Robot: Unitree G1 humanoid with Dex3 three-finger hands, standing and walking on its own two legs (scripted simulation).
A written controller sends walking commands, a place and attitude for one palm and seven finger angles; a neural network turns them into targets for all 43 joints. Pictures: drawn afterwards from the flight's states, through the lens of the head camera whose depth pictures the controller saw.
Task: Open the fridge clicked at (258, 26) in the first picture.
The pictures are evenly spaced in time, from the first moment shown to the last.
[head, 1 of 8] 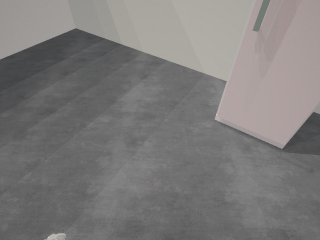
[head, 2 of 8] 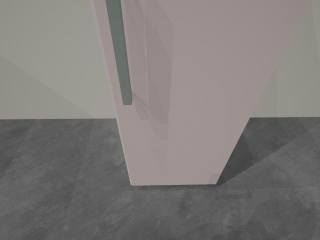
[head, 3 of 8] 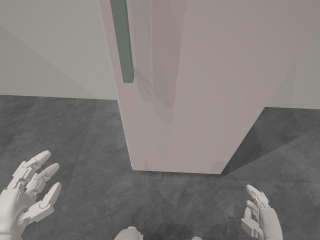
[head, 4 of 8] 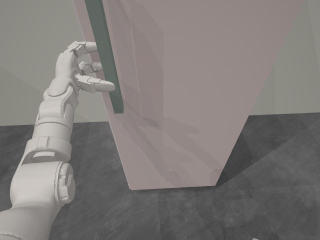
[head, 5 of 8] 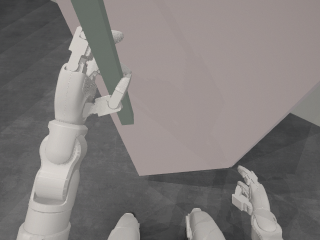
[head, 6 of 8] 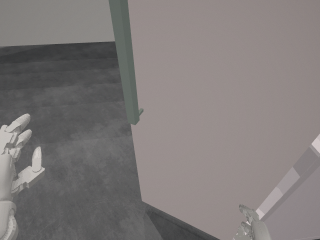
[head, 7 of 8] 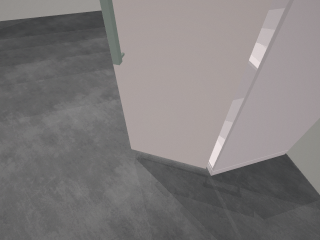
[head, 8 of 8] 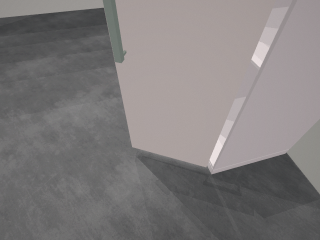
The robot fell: no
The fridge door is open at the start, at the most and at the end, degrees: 0 64 57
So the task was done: yes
